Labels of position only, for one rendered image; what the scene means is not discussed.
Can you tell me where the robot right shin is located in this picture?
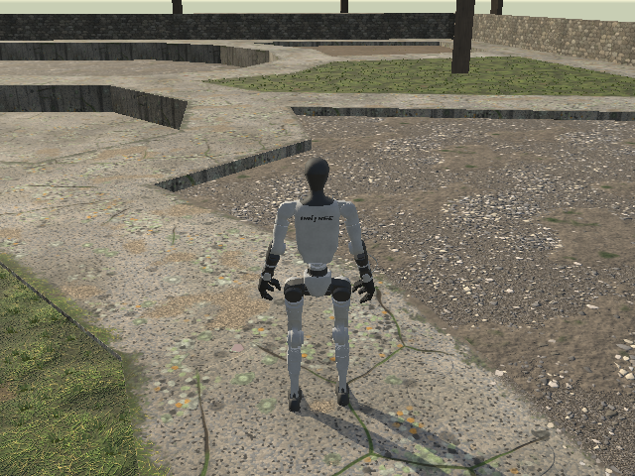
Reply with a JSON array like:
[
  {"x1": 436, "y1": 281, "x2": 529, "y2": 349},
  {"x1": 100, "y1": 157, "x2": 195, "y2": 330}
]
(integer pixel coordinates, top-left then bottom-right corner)
[{"x1": 335, "y1": 327, "x2": 349, "y2": 393}]

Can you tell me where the left robot upper arm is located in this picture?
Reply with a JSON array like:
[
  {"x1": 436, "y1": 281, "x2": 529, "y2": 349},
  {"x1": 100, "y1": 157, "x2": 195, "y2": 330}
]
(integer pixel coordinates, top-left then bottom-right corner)
[{"x1": 270, "y1": 200, "x2": 297, "y2": 256}]

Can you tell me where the right robot forearm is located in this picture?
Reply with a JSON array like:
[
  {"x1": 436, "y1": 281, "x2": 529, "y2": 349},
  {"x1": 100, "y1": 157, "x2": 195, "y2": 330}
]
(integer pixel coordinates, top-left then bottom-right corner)
[{"x1": 353, "y1": 239, "x2": 373, "y2": 283}]

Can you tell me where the robot left thigh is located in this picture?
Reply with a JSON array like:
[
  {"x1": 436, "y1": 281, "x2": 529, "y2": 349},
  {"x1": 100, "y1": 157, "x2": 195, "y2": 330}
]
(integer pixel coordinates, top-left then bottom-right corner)
[{"x1": 284, "y1": 277, "x2": 305, "y2": 348}]

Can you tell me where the left robot forearm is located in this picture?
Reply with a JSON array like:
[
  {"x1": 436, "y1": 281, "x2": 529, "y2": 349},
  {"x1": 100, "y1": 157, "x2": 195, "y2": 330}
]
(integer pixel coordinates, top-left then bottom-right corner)
[{"x1": 261, "y1": 240, "x2": 280, "y2": 281}]

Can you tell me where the right robot hand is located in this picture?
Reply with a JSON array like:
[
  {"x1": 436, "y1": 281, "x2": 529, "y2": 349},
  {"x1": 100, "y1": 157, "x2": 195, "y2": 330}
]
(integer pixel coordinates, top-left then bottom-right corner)
[{"x1": 352, "y1": 279, "x2": 375, "y2": 303}]

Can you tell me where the left robot hand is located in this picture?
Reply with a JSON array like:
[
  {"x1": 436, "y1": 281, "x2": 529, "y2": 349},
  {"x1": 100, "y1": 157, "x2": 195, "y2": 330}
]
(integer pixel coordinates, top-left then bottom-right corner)
[{"x1": 258, "y1": 277, "x2": 281, "y2": 300}]

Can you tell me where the right robot upper arm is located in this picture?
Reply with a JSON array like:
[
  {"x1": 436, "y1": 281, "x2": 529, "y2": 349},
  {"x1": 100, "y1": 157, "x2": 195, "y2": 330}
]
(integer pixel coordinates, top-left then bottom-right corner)
[{"x1": 337, "y1": 200, "x2": 364, "y2": 255}]

